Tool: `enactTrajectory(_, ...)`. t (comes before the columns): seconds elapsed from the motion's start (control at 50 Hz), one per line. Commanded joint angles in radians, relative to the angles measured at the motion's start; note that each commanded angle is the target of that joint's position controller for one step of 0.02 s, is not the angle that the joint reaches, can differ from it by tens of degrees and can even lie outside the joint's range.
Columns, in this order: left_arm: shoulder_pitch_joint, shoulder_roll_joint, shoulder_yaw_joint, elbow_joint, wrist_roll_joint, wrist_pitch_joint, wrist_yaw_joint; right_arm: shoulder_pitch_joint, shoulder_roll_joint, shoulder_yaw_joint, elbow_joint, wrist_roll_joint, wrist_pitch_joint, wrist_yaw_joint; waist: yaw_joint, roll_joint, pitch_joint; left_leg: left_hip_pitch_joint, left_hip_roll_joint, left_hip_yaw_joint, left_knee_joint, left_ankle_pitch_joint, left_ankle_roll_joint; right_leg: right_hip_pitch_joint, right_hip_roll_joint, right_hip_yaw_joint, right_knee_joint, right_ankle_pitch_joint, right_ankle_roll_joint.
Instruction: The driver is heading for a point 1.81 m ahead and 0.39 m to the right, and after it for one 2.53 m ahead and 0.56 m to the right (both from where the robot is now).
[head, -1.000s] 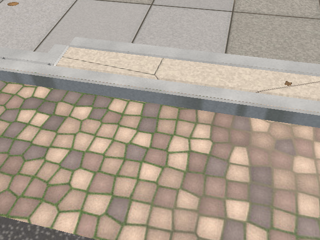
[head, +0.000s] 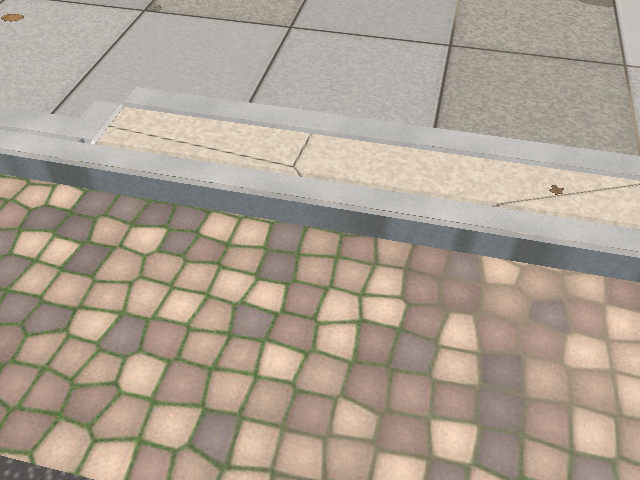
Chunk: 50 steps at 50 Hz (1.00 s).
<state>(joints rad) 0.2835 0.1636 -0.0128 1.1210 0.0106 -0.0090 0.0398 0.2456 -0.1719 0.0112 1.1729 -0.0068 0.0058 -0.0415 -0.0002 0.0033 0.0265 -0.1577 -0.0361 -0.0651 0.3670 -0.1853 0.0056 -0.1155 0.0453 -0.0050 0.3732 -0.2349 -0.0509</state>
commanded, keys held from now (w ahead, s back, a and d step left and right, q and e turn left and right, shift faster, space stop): no key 0.70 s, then w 0.30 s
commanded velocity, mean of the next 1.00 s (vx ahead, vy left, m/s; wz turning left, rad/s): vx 0.07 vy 0.00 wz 0.00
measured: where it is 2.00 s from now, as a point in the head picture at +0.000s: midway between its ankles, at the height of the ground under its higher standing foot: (330, 432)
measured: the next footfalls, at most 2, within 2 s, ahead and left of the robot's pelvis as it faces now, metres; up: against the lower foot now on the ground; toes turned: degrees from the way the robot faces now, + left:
left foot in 1.08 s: +0.19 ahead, +0.13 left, +0.00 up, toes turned +4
right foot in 1.58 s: +0.49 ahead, -0.03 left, +0.00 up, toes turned -19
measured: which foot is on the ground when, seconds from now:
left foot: down 0.00-0.76, up 0.78-1.00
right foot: down 0.00-1.00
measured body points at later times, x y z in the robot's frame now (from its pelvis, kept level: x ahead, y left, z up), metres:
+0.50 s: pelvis +0.01 -0.01 +0.00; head +0.02 -0.02 +0.45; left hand -0.01 +0.21 -0.16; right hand -0.01 -0.23 -0.17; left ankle +0.01 +0.12 -0.75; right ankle -0.02 -0.09 -0.75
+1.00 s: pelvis +0.07 +0.01 +0.00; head +0.07 +0.02 +0.45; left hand -0.05 +0.23 -0.16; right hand +0.12 -0.23 -0.15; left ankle +0.09 +0.11 -0.72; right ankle -0.02 -0.09 -0.75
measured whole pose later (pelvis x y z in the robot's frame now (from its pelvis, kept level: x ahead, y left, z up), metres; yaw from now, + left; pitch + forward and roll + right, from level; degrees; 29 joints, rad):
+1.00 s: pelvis +0.07 +0.01 +0.00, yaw +0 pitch +1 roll +0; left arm 0.50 0.18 0.04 1.16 0.02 -0.05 0.03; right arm 0.24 -0.18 -0.02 1.06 -0.03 -0.04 0.01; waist 0.05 -0.02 -0.01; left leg -0.40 0.02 0.06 0.74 -0.37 0.05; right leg -0.01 0.05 0.00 0.30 -0.30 -0.07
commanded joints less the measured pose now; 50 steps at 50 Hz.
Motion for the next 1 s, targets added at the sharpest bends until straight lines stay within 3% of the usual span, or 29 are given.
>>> enactTrajectory(0.02,0.063,0.083,0.012,-0.006,0.000,-0.005,0.004,0.054,-0.079,-0.009,-0.005,0.000,-0.004,-0.004,0.000,-0.004,0.036,-0.012,0.097,-0.078,-0.042,0.116,0.029,-0.041,-0.127,0.112,-0.075,0.114,-0.015)
enactTrajectory(0.7,0.124,0.045,0.013,0.014,-0.001,-0.012,0.010,0.114,-0.037,-0.004,0.015,0.001,-0.002,-0.012,0.000,-0.006,0.052,-0.023,0.102,-0.058,-0.015,0.110,0.013,-0.025,-0.127,0.116,-0.077,0.183,-0.023)
enactTrajectory(0.74,0.133,0.053,0.017,0.014,0.001,-0.009,0.008,0.113,-0.030,-0.002,0.013,-0.004,0.000,-0.011,0.009,-0.023,0.045,-0.035,0.076,-0.038,0.000,-0.002,0.017,-0.025,-0.119,0.138,-0.121,-0.051,-0.032)
enactTrajectory(0.76,0.146,0.083,0.029,0.015,0.000,-0.004,0.008,0.102,-0.035,-0.006,0.001,-0.010,0.001,-0.009,0.019,-0.056,0.060,-0.077,0.043,-0.006,0.056,-0.097,0.023,-0.027,-0.127,0.173,-0.145,-0.207,-0.053)
enactTrajectory(0.8,0.207,0.126,0.052,0.023,-0.001,0.008,0.005,0.053,-0.038,-0.011,-0.039,-0.029,-0.001,0.003,0.052,-0.130,0.119,-0.246,-0.008,0.074,0.227,-0.269,0.037,-0.017,-0.221,0.317,-0.220,-0.530,-0.135)
enactTrajectory(0.82,0.236,0.126,0.058,0.028,0.003,0.009,0.002,0.020,-0.032,-0.011,-0.064,-0.039,-0.007,0.011,0.069,-0.138,0.165,-0.311,0.013,0.098,0.308,-0.284,0.042,-0.034,-0.283,0.389,-0.258,-0.593,-0.176)
enactTrajectory(0.84,0.258,0.119,0.061,0.032,0.011,0.004,0.000,-0.017,-0.033,-0.013,-0.089,-0.041,-0.016,0.018,0.080,-0.129,0.201,-0.379,0.047,0.097,0.398,-0.293,0.045,-0.038,-0.331,0.441,-0.287,-0.577,-0.210)
enactTrajectory(0.88,0.264,0.122,0.068,0.029,0.019,-0.015,-0.004,-0.047,-0.039,-0.021,-0.124,-0.037,-0.037,0.031,0.065,-0.074,0.207,-0.490,0.088,0.077,0.497,-0.274,0.048,0.021,-0.358,0.449,-0.295,-0.451,-0.235)
enactTrajectory(0.92,0.241,0.121,0.070,0.015,0.015,-0.035,-0.006,-0.053,-0.046,-0.030,-0.144,-0.029,-0.058,0.044,0.043,-0.050,0.165,-0.483,0.096,0.083,0.463,-0.224,0.046,0.060,-0.324,0.368,-0.274,-0.308,-0.212)
enactTrajectory(1.0,0.225,0.131,0.072,0.001,0.012,-0.058,-0.009,-0.090,-0.050,-0.044,-0.194,-0.015,-0.064,0.058,0.027,-0.104,0.128,-0.317,0.066,0.131,0.305,-0.158,0.049,-0.011,-0.273,0.245,-0.224,-0.161,-0.183)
